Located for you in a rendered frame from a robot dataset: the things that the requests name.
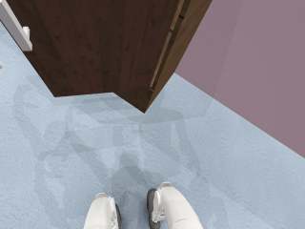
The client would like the cupboard door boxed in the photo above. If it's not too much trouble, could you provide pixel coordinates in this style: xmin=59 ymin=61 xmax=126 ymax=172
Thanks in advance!
xmin=0 ymin=0 xmax=180 ymax=97

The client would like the robot right thigh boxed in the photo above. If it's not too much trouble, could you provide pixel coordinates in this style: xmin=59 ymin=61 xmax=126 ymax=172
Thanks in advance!
xmin=154 ymin=186 xmax=203 ymax=229

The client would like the robot left thigh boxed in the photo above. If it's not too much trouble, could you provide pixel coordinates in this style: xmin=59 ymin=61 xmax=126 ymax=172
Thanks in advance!
xmin=83 ymin=196 xmax=117 ymax=229

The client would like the handle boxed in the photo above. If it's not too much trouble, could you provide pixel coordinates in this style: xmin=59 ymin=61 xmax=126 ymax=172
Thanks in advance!
xmin=0 ymin=0 xmax=32 ymax=52

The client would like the robot thigh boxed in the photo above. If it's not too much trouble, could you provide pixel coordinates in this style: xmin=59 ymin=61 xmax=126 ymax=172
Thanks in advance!
xmin=154 ymin=186 xmax=203 ymax=229
xmin=83 ymin=196 xmax=117 ymax=229

